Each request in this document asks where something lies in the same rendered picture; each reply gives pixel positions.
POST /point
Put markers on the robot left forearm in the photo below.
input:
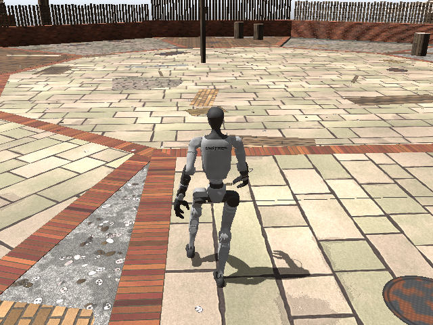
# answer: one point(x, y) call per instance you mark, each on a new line
point(185, 179)

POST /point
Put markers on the robot right upper arm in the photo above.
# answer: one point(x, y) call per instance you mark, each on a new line
point(239, 152)

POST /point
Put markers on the robot right hand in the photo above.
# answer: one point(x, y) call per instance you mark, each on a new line
point(242, 184)

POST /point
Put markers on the right robot thigh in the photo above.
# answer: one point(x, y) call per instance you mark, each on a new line
point(229, 209)

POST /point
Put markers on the robot right forearm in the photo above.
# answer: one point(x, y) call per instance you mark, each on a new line
point(244, 174)

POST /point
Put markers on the robot left hand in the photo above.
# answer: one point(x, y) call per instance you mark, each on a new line
point(177, 209)

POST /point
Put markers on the robot left upper arm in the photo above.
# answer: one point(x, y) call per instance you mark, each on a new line
point(191, 155)

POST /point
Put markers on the robot right shin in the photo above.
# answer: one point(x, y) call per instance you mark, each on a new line
point(223, 253)

